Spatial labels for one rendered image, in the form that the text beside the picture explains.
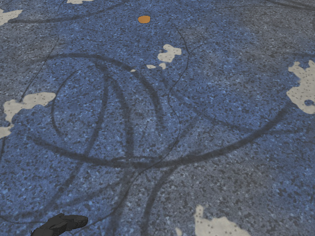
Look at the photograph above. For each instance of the left robot hand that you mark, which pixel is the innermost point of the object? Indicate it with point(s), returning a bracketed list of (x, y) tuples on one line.
[(60, 223)]

